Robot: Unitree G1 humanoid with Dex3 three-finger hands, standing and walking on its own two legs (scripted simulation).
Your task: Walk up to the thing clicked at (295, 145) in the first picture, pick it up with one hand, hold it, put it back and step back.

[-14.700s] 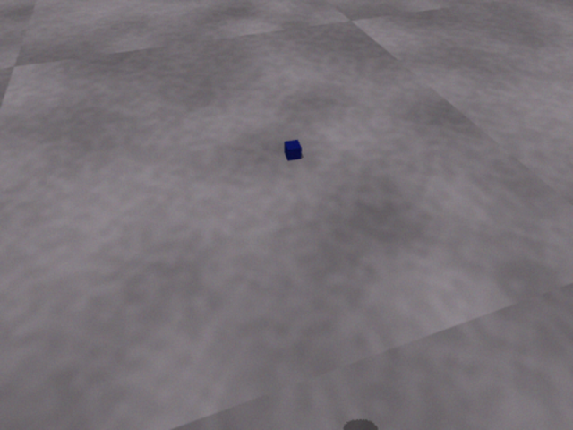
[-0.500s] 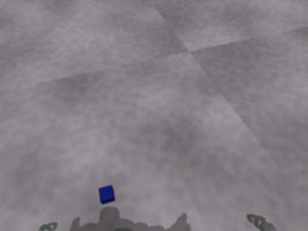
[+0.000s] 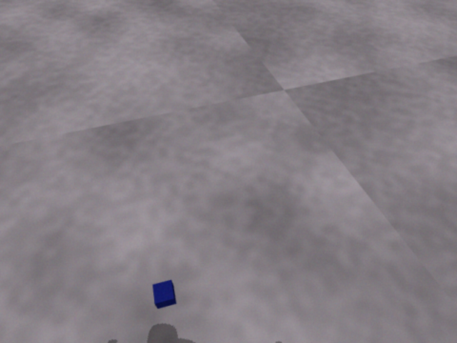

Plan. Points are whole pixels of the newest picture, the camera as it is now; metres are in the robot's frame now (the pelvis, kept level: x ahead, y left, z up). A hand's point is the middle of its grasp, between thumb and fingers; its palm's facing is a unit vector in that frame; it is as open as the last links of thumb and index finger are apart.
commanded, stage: walk up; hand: left
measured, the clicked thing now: (164, 294) +0.41 +0.25 -0.73
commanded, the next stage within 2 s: stand in 0.96 s
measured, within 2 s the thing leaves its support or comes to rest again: neither
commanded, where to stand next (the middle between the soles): +0.03 +0.00 m, yaw +1 degrees
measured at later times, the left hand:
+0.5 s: hand out of the picture +0.07 +0.25 -0.14, palm faces +0.01 -0.94 -0.35, open 7.4 cm
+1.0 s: hand out of the picture +0.10 +0.24 -0.14, palm faces +0.00 -0.94 -0.34, open 7.4 cm
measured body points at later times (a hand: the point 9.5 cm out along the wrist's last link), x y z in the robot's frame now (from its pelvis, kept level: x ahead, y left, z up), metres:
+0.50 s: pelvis +0.00 -0.01 +0.01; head +0.00 -0.02 +0.46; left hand +0.07 +0.30 -0.12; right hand +0.08 -0.31 -0.12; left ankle +0.01 +0.12 -0.73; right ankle +0.00 -0.15 -0.73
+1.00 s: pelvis +0.01 -0.01 +0.01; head +0.02 -0.01 +0.46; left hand +0.10 +0.29 -0.12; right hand +0.09 -0.31 -0.12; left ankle +0.01 +0.12 -0.73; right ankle +0.00 -0.15 -0.73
